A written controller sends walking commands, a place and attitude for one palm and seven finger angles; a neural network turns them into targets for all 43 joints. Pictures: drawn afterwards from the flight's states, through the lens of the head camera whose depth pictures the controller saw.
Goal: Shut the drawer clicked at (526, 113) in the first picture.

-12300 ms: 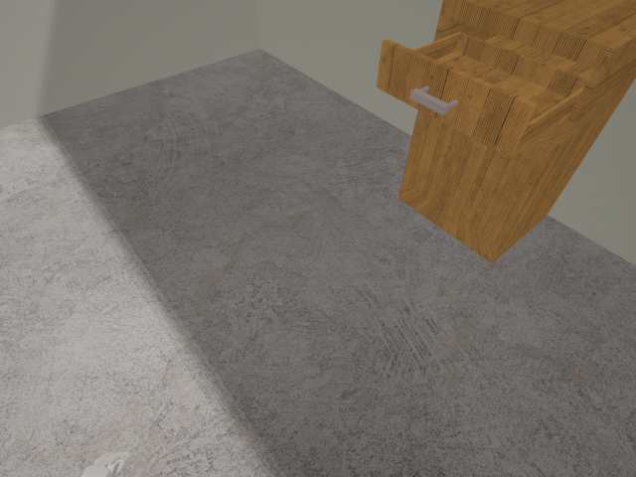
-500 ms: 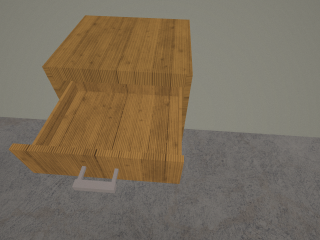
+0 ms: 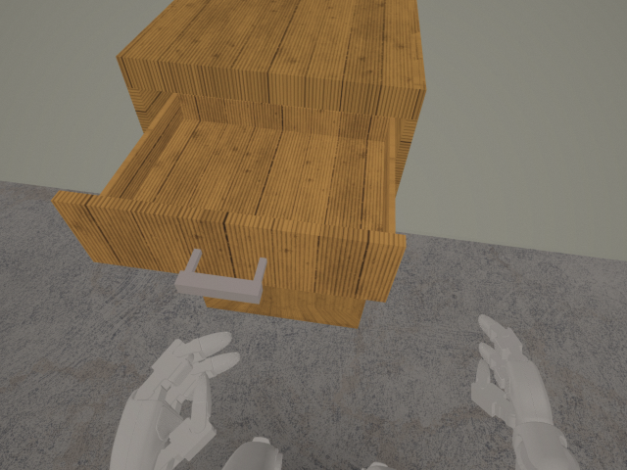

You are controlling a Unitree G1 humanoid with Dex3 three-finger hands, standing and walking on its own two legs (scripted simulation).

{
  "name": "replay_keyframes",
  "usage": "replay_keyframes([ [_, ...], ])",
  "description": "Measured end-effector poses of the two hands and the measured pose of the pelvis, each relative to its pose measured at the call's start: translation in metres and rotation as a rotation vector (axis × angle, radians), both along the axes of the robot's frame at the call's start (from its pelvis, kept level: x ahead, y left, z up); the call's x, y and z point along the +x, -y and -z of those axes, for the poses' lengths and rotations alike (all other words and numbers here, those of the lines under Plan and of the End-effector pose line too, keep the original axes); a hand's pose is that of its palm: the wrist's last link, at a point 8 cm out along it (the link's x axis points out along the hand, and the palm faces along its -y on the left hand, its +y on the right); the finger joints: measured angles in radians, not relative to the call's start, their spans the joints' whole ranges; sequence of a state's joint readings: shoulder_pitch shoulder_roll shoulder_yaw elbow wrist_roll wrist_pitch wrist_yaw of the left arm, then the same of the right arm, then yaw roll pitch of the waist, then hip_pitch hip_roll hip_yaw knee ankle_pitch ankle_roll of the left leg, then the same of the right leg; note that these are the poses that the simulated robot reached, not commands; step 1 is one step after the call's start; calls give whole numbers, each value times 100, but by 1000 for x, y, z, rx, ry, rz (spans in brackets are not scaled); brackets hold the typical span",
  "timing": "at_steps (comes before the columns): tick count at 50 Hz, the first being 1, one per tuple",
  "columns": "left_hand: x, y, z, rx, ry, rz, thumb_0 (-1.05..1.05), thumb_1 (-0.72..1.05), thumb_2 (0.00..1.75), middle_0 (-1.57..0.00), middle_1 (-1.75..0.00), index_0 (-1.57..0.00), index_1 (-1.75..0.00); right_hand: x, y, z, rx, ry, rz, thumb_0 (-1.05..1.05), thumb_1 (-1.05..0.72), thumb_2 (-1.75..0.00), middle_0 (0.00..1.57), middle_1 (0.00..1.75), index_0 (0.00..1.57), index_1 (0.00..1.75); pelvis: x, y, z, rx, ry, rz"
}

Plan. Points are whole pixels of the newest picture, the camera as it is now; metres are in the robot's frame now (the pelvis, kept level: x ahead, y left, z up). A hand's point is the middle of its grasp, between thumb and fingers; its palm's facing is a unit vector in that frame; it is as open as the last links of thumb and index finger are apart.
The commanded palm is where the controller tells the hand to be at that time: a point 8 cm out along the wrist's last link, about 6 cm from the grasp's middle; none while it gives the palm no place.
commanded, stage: raise the hand and make a fist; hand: left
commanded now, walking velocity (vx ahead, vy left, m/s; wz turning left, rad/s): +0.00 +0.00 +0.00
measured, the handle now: (224, 273) +0.36 +0.17 +0.03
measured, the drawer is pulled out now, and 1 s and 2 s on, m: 0.28 0.28 0.28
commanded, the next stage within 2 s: bring the fist close to the handle in 1.44 s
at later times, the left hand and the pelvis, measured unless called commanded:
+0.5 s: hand (201, 394) +0.18 +0.14 +0.08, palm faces -0.03 -1.00 +0.01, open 3.4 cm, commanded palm +0.14 +0.19 +0.09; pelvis +0.01 +0.02 +0.00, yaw -1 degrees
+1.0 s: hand (198, 384) +0.18 +0.13 +0.13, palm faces -0.01 -1.00 -0.02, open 3.2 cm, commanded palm +0.13 +0.18 +0.13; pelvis +0.03 +0.01 +0.02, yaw +0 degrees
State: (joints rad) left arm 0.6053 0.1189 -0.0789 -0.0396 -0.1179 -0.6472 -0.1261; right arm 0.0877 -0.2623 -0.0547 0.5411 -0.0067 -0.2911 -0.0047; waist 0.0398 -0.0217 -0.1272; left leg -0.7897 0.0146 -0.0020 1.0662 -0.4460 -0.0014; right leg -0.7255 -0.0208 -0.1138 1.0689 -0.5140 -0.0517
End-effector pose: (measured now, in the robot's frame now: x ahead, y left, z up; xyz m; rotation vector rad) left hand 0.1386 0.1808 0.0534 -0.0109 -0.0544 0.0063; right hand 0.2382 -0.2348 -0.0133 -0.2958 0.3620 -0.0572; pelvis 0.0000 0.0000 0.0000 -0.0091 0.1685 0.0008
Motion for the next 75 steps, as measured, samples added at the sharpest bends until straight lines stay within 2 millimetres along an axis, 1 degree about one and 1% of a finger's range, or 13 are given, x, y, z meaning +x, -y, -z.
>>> replay_keyframes([
  [4, 11, -9, -4, 23, 49, 3, 2, 90, 90, -58, -70, -56, -70, -2, -30, 20, 81, -16, -39, 1, -91, -90, 20, 30, 20, 30, -11, -2, 13, -11, -6, -4],
  [7, 17, -7, -3, 4, -35, 39, 1, 90, 90, -63, -77, -62, -77, -20, -49, 34, 145, -79, -37, 2, -91, -90, 20, 30, 20, 30, -13, -5, 11, -16, -1, -3],
  [10, 17, -2, -8, -6, -115, 76, 2, 90, 90, -69, -83, -69, -83, -44, -58, 43, 185, -153, -6, 2, -91, -90, 20, 30, 21, 30, -10, -8, 4, -17, 3, 1],
  [15, 20, -6, -17, 3, -140, 48, 2, 90, 90, -79, -94, -79, -94, -79, -50, 54, 175, -257, 71, 2, -90, -90, 21, 30, 21, 30, -4, -12, -3, -15, 6, 13],
  [20, 23, -15, -21, 13, -125, 6, 2, 90, 90, -89, -105, -89, -105, -94, -27, 56, 119, -299, 124, 2, -90, -90, 21, 30, 21, 30, 0, -15, -4, -16, 1, 15],
  [24, 24, -12, -29, 6, -110, 28, 2, 90, 90, -97, -113, -97, -114, -89, -12, 49, 84, -279, 154, 2, -90, -90, 20, 30, 21, 30, 5, -17, -4, -16, 0, 17],
  [29, 24, -5, -41, 2, -94, 45, 2, 90, 90, -107, -124, -107, -125, -68, -8, 35, 79, -211, 163, 2, -91, -90, 20, 30, 20, 30, 13, -19, -7, -14, 5, 19],
  [38, 18, -8, -54, 19, -109, -6, 2, 90, 90, -125, -144, -125, -144, -23, -30, 16, 130, -128, 88, 2, -91, -90, 20, 30, 20, 30, 25, -16, -12, -12, 18, 15],
  [44, 16, -7, -69, 28, -85, -3, 2, 90, 90, -135, -154, -134, -154, -9, -43, 13, 160, -116, 37, 2, -91, -90, 20, 30, 20, 30, 30, -14, -15, -14, 25, 5],
  [49, 19, -4, -76, 33, -87, 16, 2, 90, 90, -138, -158, -138, -158, -8, -43, 14, 173, -126, 34, 2, -90, -90, 20, 30, 21, 30, 33, -12, -18, -11, 32, 2],
  [57, 20, 1, -86, 35, -93, 16, 2, 90, 90, -140, -160, -140, -160, -18, -28, 13, 172, -138, 73, 2, -90, -90, 20, 30, 21, 30, 38, -7, -23, -4, 46, 5],
  [66, 11, 10, -80, 39, -121, 19, 2, 90, 90, -140, -160, -140, -160, -25, -11, 14, 150, -143, 98, 2, -91, -90, 20, 30, 20, 30, 35, -1, -22, 4, 50, 8],
  [75, 14, 6, -83, 58, -72, 7, 2, 90, 90, -140, -160, -140, -160, -26, -9, 18, 155, -138, 95, 2, -91, -90, 20, 30, 20, 30, 31, 4, -21, 2, 50, 4],
])
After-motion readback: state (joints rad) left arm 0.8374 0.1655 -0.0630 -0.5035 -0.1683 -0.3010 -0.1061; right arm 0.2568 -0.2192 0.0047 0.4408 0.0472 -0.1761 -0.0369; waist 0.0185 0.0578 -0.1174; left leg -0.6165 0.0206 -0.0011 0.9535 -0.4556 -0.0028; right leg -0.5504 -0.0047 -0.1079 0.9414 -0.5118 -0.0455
